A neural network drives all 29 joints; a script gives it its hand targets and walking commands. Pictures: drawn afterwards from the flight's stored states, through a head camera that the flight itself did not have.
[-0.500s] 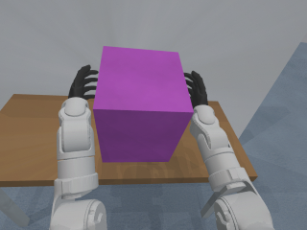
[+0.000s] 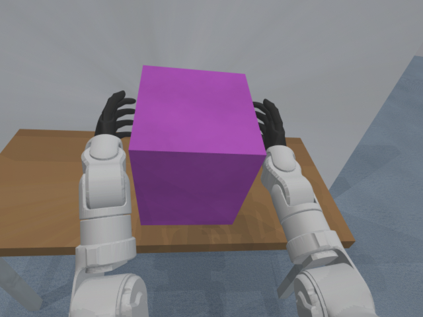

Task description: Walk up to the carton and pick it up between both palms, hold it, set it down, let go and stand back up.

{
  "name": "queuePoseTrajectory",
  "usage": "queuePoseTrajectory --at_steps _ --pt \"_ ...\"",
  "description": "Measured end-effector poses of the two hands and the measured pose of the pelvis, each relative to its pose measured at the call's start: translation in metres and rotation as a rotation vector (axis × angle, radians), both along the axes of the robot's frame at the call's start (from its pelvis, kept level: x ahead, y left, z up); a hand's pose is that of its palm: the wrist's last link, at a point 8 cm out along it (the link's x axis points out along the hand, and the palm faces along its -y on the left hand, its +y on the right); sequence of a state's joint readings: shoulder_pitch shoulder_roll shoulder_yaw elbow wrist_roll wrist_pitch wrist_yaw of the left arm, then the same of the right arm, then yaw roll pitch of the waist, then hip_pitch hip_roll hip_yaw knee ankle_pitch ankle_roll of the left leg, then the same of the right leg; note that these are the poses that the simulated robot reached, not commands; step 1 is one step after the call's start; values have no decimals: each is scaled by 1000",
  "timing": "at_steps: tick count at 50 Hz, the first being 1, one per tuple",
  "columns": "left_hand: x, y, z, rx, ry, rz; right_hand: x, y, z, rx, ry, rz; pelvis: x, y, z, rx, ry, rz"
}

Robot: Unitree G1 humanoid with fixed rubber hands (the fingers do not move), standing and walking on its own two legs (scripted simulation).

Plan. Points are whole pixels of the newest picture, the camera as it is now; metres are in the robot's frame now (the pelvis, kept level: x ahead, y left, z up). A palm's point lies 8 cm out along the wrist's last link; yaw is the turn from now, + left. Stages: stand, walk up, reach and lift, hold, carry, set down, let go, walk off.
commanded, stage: hold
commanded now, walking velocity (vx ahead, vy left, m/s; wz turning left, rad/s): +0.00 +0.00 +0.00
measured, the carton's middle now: (191, 151) +0.40 +0.01 +0.12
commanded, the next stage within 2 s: none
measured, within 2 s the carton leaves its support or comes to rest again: neither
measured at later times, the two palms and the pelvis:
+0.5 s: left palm (105, 136) +0.35 +0.16 +0.20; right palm (269, 141) +0.36 -0.13 +0.19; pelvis +0.00 +0.00 +0.00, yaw +0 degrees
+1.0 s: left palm (106, 136) +0.35 +0.16 +0.20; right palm (272, 139) +0.36 -0.13 +0.19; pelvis +0.00 +0.00 +0.00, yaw +0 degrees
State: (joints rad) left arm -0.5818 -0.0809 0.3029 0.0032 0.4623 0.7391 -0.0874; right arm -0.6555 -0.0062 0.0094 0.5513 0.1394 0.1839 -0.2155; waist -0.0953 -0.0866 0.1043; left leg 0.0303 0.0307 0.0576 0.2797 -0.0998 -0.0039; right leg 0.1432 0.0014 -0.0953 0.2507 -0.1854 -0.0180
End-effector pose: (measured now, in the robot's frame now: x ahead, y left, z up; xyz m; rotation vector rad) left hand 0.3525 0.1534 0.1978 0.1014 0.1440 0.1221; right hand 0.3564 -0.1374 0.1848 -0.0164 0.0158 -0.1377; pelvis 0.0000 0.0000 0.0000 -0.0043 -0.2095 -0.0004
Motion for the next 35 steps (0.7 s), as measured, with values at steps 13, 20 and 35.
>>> queuePoseTrajectory --at_steps 13,20,35 --pt "4 2 4 -9 -6 -1 4 2 6 -12 -7 -1 0 0 0 1 13 -2" --pt "2 7 4 -15 -13 10 5 7 8 -13 -15 10 3 0 0 0 4 2" --pt "1 -2 -1 1 -3 -6 0 -2 -1 2 -8 -4 2 2 0 -1 5 -3"
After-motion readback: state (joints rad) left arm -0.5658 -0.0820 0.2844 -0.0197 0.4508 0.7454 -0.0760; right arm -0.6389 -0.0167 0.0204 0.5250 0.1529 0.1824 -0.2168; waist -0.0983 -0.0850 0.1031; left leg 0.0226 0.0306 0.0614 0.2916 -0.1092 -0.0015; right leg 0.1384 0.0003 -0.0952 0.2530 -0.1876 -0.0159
